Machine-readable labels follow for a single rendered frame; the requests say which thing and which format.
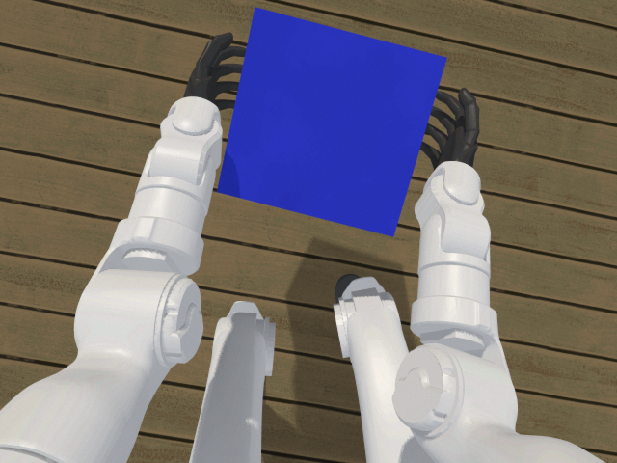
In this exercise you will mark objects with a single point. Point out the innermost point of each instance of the robot right upper arm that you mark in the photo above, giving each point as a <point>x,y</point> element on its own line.
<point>463,409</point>

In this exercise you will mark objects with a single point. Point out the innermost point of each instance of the robot right foot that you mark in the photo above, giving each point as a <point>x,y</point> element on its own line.
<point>342,284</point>

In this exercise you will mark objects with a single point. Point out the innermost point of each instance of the right robot hand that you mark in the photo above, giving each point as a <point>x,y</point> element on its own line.
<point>461,143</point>

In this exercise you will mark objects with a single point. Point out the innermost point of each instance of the carton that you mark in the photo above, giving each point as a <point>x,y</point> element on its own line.
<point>328,123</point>

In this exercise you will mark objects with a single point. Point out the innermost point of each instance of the left robot hand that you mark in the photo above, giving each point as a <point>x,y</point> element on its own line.
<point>203,80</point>

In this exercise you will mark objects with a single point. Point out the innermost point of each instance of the robot left upper arm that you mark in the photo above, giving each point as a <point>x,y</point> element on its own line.
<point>132,327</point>

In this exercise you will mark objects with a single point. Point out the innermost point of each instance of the right robot forearm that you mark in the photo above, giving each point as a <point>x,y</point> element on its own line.
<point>453,296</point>

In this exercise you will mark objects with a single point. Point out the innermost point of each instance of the left robot forearm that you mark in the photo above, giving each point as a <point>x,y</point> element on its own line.
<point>163,230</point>

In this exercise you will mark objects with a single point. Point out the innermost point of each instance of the right robot thigh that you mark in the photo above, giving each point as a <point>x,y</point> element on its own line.
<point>371,335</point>

